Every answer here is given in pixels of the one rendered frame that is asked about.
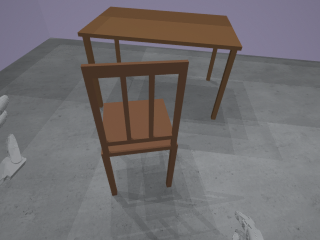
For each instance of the table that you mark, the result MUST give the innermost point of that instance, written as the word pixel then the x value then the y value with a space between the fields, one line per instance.
pixel 164 27

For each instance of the chair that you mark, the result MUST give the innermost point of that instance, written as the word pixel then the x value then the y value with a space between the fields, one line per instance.
pixel 140 126

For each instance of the right robot hand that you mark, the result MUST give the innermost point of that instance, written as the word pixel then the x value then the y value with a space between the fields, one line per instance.
pixel 249 227

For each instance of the left robot hand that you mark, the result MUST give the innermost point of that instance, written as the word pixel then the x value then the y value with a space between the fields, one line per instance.
pixel 14 162

